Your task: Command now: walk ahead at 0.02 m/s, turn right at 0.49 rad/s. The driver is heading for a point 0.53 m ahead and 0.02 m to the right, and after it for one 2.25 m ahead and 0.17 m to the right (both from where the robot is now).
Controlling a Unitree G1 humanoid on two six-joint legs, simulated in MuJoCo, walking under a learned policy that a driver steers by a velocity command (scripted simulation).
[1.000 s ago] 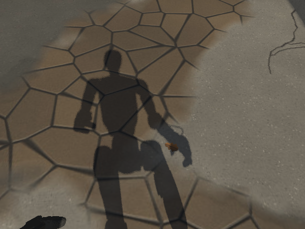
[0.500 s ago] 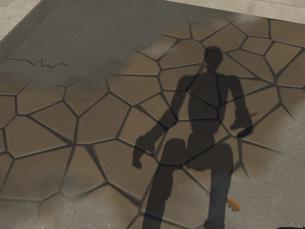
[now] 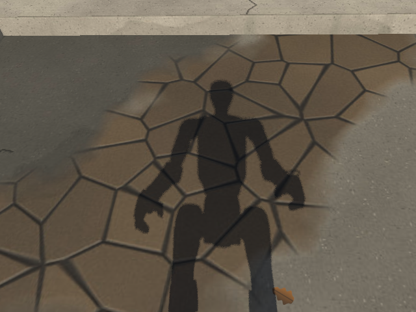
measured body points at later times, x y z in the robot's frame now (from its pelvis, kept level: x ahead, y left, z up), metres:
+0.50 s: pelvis +0.02 +0.01 +0.01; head +0.05 +0.00 +0.46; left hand +0.24 +0.25 -0.08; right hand +0.09 -0.31 -0.09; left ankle +0.06 +0.13 -0.73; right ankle +0.00 -0.10 -0.73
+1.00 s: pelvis +0.04 +0.01 +0.02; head +0.06 -0.01 +0.47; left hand +0.14 +0.29 -0.09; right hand +0.15 -0.30 -0.09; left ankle +0.07 +0.14 -0.66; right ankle -0.04 -0.11 -0.73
